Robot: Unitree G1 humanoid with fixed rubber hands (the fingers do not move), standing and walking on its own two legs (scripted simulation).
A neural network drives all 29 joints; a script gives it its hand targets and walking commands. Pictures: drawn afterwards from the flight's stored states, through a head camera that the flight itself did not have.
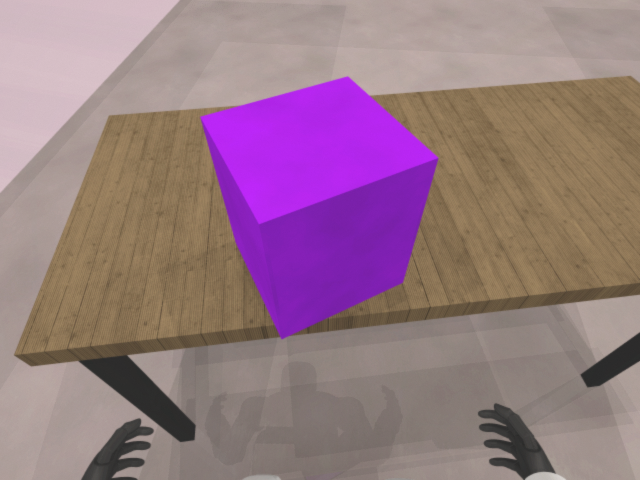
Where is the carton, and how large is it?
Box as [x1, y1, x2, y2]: [200, 76, 437, 338]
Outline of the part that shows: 347,76 200,117 235,241 281,338 402,282 437,161 437,157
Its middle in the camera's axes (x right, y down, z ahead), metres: -0.01 -0.04 +0.55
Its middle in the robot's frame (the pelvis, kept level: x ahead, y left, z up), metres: +0.44 +0.03 +0.08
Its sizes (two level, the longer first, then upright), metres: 0.210 0.200 0.250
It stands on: a table, 0.70 m high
